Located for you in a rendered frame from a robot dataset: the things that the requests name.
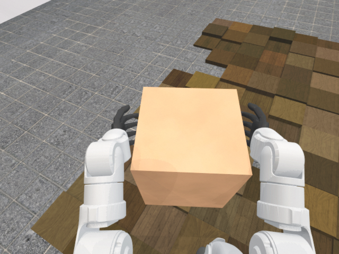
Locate right robot upper arm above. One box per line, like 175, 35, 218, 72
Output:
249, 231, 314, 254

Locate robot left hand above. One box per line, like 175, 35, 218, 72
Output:
111, 105, 139, 146

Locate left robot upper arm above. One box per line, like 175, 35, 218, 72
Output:
74, 230, 133, 254

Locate right robot shin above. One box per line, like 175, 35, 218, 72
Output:
204, 238, 225, 254

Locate right robot forearm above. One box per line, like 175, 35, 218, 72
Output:
250, 128, 316, 254

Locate carton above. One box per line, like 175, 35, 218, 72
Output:
130, 87, 252, 208

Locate robot right hand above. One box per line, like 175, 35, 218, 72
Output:
241, 103, 269, 147

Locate left robot forearm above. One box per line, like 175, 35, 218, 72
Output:
73, 129, 131, 254

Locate robot right thigh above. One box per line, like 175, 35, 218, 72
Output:
205, 241, 243, 254

